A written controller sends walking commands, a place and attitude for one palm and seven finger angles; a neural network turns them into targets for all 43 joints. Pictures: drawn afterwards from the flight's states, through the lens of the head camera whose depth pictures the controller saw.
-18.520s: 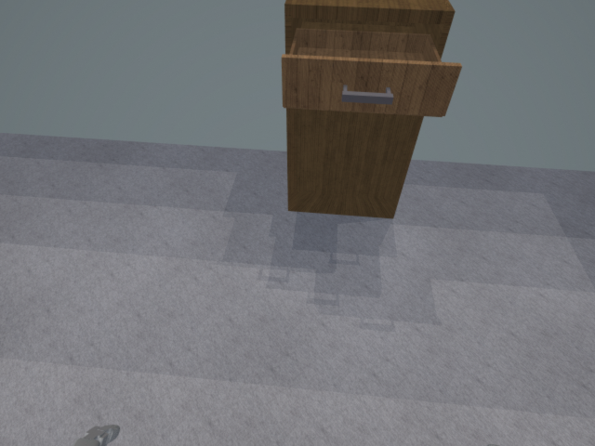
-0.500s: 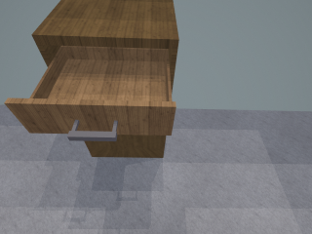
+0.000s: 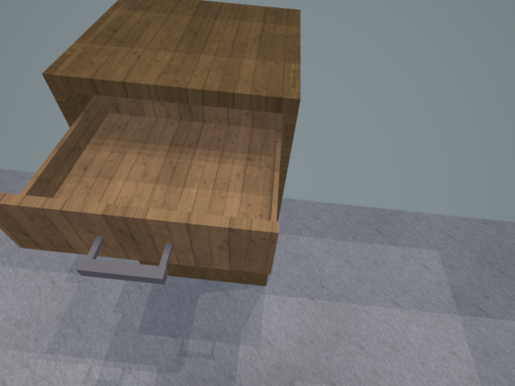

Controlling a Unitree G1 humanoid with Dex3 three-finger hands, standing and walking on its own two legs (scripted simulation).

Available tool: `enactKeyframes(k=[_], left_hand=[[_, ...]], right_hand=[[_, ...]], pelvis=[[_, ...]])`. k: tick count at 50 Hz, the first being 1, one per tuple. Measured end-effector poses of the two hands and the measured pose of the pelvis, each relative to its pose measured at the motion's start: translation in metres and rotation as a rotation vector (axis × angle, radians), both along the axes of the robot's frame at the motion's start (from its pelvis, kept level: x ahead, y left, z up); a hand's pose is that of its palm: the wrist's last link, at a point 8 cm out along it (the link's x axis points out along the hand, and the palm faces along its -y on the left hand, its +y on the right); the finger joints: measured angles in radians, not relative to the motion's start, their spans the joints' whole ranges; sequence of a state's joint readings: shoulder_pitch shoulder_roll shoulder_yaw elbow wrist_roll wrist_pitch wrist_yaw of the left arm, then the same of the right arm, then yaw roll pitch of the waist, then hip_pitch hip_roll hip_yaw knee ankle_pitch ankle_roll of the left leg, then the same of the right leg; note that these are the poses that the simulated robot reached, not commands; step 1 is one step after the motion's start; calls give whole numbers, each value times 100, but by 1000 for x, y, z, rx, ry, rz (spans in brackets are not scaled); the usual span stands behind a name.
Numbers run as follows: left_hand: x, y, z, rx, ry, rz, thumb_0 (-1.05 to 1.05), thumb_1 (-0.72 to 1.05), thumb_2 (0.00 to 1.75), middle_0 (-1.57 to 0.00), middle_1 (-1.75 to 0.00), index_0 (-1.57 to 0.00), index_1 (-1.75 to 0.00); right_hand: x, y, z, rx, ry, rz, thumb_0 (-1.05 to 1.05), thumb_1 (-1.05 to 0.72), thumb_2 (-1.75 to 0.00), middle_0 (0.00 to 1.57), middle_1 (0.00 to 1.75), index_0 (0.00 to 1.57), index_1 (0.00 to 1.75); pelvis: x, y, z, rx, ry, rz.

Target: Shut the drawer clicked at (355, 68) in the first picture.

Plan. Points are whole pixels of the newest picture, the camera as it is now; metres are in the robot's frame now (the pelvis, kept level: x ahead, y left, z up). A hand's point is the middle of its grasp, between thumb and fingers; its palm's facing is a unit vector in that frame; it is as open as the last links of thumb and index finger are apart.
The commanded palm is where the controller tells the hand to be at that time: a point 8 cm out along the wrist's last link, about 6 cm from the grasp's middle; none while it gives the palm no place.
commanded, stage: come to a stop and stand still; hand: left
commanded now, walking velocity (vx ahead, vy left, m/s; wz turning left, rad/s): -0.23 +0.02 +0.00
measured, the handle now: (128, 258) +0.28 +0.23 +0.02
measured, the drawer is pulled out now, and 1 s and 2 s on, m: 0.28 0.28 0.28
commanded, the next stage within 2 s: look again from close up in 1.32 s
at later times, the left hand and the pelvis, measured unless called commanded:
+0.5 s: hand out of the picture -0.01 +0.15 -0.16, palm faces +0.05 -0.96 -0.27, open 7.4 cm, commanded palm none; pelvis -0.05 -0.03 -0.01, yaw +0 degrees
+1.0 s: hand out of the picture -0.11 +0.14 -0.18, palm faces +0.04 -0.98 -0.20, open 7.4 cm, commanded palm none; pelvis -0.10 -0.04 +0.00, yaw +1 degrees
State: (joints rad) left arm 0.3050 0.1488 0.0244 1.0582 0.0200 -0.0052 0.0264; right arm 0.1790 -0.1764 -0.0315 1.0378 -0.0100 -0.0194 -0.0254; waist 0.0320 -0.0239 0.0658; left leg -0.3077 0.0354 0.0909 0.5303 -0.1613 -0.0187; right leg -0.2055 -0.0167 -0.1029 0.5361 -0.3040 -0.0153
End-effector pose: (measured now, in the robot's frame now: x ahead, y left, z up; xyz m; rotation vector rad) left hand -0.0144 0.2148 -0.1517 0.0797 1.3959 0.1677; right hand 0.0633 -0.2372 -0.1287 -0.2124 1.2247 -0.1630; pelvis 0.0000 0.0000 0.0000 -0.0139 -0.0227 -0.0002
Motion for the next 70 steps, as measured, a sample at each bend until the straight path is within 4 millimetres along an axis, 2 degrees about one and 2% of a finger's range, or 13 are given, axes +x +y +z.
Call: enactKeyframes(k=[7, 10, 14, 20, 28, 33, 38, 43, 46, 54, 58, 65, 70], left_hand=[[0, 8, -3, 22, 43, 28, 0, 91, 90, -20, -30, -20, -30], [1, 11, 5, 55, 31, 24, 0, 91, 90, -20, -30, -20, -30], [1, 11, 14, 104, -1, 7, 0, 91, 90, -20, -30, -20, -30], [-6, -5, 20, 151, -90, -44, 0, 91, 90, -20, -30, -20, -30], [-4, -21, 12, 98, -213, -74, 0, 90, 90, -20, -30, -20, -30], [-8, -25, 8, 66, -220, -75, 0, 91, 90, -21, -30, -20, -30], [-39, -27, 15, 67, -174, -69, 0, 91, 90, -20, -30, -20, -30], [-83, -30, 15, 68, -73, -48, 0, 91, 90, -20, -30, -20, -30], [-100, -30, 10, 61, -26, -37, 0, 91, 90, -20, -30, -20, -30], [-100, -32, 2, 27, -38, -28, 0, 91, 90, -20, -30, -20, -30], [-107, -37, 3, 30, -57, -12, 0, 91, 90, -20, -30, -20, -30], [-149, -59, 10, 15, 28, 19, 0, 91, 90, -20, -30, -20, -30], [-153, -64, 4, -18, 66, 5, 0, 90, 90, -20, -30, -20, -30]], right_hand=[[44, 27, 0, 34, -57, 58, 0, -91, -89, 20, 30, 20, 30], [49, 33, -5, 70, -71, 68, 0, -91, -89, 20, 30, 20, 30], [41, 26, -13, 109, -83, 54, 0, -90, -89, 20, 30, 20, 30], [6, -9, -24, 127, -107, 0, 1, -90, -89, 20, 30, 20, 30], [-56, -35, -13, 60, -87, -55, 1, -91, -89, 20, 30, 20, 30], [-107, -34, -10, 36, -2, -47, 1, -91, -89, 20, 30, 19, 30], [-148, -32, -12, 57, 104, -44, 1, -91, -89, 20, 30, 20, 30], [-169, -29, -12, 79, 136, -56, 1, -91, -89, 20, 30, 20, 30], [-180, -26, -14, 81, 143, -70, 1, -91, -89, 20, 30, 20, 30], [-212, -16, -11, 72, 205, -92, 1, -91, -89, 20, 30, 20, 30], [-210, -17, -18, 81, 216, -75, 1, -90, -89, 20, 30, 20, 30], [-176, -27, -16, 86, 130, -46, 2, -92, -89, 20, 30, 20, 30], [-170, -35, -10, 53, 94, -59, 2, -93, -89, 20, 30, 20, 30]], pelvis=[[3, 3, -1, 33, 0, 0], [-5, 0, 0, 30, 10, 4], [-18, -11, -2, 34, 17, -3], [-35, -28, -10, 10, -9, -2], [-55, -36, -11, 3, -51, 14], [-73, -38, -8, 6, -45, 10], [-89, -42, -2, 15, -27, 8], [-98, -46, 2, 19, -21, 10], [-101, -46, 0, 12, -30, 14], [-108, -42, 0, -1, -23, 14], [-114, -43, -2, 16, -15, 20], [-120, -49, 3, 21, -12, 19], [-114, -48, 2, 2, 14, 17]])
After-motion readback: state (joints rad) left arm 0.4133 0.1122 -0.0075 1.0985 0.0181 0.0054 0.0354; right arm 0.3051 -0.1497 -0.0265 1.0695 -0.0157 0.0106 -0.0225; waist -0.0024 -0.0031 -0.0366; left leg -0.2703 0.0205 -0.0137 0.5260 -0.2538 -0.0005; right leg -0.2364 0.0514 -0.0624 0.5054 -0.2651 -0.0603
